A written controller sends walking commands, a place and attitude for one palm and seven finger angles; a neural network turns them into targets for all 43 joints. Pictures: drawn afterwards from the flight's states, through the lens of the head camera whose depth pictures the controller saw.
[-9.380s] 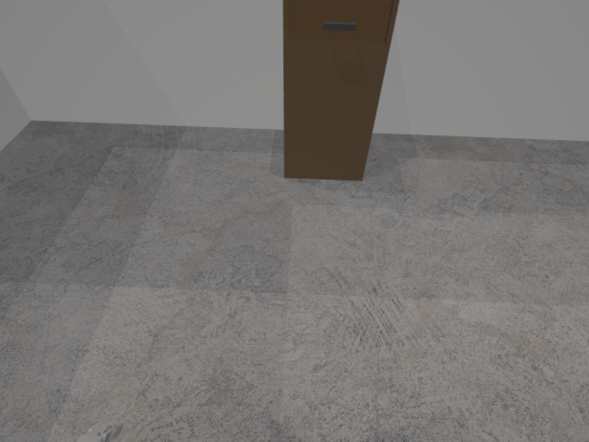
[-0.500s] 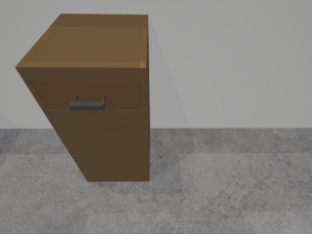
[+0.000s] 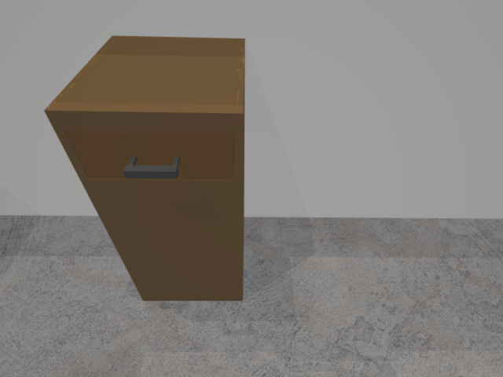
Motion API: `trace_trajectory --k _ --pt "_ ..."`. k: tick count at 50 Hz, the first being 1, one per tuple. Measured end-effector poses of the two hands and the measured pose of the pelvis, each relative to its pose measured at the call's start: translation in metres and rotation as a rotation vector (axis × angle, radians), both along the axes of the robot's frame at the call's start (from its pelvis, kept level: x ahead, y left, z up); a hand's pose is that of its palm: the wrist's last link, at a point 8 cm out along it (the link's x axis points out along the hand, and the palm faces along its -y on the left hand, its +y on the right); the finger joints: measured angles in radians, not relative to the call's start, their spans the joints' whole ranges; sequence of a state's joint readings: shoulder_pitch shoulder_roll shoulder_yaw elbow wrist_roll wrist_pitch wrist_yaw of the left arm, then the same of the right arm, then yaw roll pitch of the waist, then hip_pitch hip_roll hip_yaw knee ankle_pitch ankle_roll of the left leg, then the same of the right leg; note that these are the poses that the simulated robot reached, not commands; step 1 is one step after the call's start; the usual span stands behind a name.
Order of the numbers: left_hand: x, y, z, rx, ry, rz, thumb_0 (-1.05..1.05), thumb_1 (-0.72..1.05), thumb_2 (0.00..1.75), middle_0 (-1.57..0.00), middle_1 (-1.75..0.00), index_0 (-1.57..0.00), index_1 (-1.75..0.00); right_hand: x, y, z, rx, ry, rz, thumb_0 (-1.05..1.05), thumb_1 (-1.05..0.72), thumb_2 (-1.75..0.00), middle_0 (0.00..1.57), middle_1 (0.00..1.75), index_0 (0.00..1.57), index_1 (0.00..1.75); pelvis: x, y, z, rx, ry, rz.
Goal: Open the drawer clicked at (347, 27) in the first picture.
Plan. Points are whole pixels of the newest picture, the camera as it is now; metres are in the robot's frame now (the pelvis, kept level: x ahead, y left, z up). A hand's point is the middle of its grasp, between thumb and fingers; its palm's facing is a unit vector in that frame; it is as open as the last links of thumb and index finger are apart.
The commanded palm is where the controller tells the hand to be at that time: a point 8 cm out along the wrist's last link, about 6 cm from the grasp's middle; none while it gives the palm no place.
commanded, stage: look again from close up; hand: left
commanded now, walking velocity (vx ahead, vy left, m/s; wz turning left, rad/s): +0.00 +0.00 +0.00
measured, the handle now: (153, 165) +0.55 +0.26 +0.01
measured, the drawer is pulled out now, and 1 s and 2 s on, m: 0.00 0.00 0.00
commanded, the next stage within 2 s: shuffle to correct the standing spot in 0.16 s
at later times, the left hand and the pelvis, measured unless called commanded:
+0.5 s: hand out of the picture -0.06 +0.16 -0.19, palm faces +0.12 -0.98 -0.14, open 7.4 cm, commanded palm none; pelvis -0.02 +0.01 +0.00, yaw +3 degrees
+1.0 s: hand out of the picture +0.16 +0.20 -0.16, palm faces +0.07 -0.99 -0.15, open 7.4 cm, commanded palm none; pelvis +0.06 +0.03 +0.00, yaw +5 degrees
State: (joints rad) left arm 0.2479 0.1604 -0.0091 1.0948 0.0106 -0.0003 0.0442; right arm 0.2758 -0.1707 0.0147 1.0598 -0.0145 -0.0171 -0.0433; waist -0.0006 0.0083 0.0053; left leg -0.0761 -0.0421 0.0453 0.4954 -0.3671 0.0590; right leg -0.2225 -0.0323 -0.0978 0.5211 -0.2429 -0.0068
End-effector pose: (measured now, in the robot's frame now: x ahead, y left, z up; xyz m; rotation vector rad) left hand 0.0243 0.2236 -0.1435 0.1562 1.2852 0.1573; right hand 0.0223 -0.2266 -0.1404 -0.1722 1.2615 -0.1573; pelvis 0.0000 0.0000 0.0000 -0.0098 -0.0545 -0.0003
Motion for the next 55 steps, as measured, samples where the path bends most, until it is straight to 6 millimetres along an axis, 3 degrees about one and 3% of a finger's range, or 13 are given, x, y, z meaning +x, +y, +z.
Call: trace_trajectory --k 11,19,23,29,33,40,45,51,55 --pt "-0.049 -0.007 -0.001 -0.028 0.074 0.010 0.01 0.92 0.90 -0.19 -0.30 -0.20 -0.30 -0.058 0.011 0.000 0.033 0.093 -0.025 0.01 -0.92 -0.89 0.20 0.30 0.20 0.30 -0.020 0.000 0.004 0.008 0.002 -0.008" --pt "-0.084 -0.020 -0.005 -0.061 0.149 0.045 0.01 0.91 0.90 -0.19 -0.30 -0.20 -0.30 -0.098 0.016 -0.001 0.048 0.208 -0.037 0.00 -0.91 -0.89 0.20 0.30 0.20 0.30 -0.024 -0.001 0.002 0.004 0.013 0.006" --pt "-0.094 -0.018 -0.011 -0.071 0.155 0.095 0.01 0.91 0.90 -0.20 -0.30 -0.20 -0.30 -0.105 0.017 -0.001 0.035 0.257 -0.023 0.01 -0.91 -0.89 0.20 0.30 0.20 0.30 -0.022 0.002 -0.003 -0.010 0.028 0.035" --pt "-0.097 -0.001 -0.024 -0.093 0.175 0.136 0.01 0.91 0.90 -0.20 -0.30 -0.20 -0.30 -0.092 0.024 0.006 -0.013 0.227 -0.019 0.00 -0.91 -0.89 0.20 0.30 0.20 0.30 -0.013 0.019 -0.007 -0.018 0.035 0.060" --pt "-0.068 0.012 -0.015 -0.099 0.150 0.098 0.01 0.91 0.90 -0.19 -0.30 -0.20 -0.30 -0.089 0.039 0.012 -0.010 0.210 -0.049 0.00 -0.91 -0.89 0.19 0.30 0.20 0.30 -0.001 0.031 0.001 -0.021 0.043 0.059" --pt "0.006 0.039 0.000 -0.057 0.035 0.070 0.03 0.95 0.90 -0.19 -0.30 -0.20 -0.30 -0.076 0.073 0.020 0.044 0.233 -0.045 0.00 -0.91 -0.89 0.19 0.30 0.20 0.30 0.024 0.039 0.010 -0.016 0.053 0.064" --pt "0.067 0.041 0.006 -0.044 -0.039 0.041 0.02 0.94 0.90 -0.19 -0.30 -0.19 -0.30 -0.068 0.087 0.018 0.079 0.281 -0.043 0.00 -0.91 -0.89 0.20 0.30 0.20 0.30 0.043 0.039 0.009 -0.011 0.057 0.077" --pt "0.129 0.021 0.005 -0.046 -0.140 0.020 0.01 0.92 0.90 -0.19 -0.30 -0.19 -0.30 -0.045 0.080 0.004 0.096 0.339 -0.050 0.00 -0.91 -0.89 0.20 0.30 0.20 0.30 0.069 0.032 0.000 0.007 0.050 0.098" --pt "0.137 0.012 0.000 -0.035 -0.170 0.036 0.01 0.91 0.90 -0.19 -0.30 -0.20 -0.30 -0.012 0.059 -0.011 0.073 0.308 -0.057 0.00 -0.91 -0.89 0.20 0.30 0.20 0.30 0.078 0.026 -0.010 0.013 0.042 0.108"
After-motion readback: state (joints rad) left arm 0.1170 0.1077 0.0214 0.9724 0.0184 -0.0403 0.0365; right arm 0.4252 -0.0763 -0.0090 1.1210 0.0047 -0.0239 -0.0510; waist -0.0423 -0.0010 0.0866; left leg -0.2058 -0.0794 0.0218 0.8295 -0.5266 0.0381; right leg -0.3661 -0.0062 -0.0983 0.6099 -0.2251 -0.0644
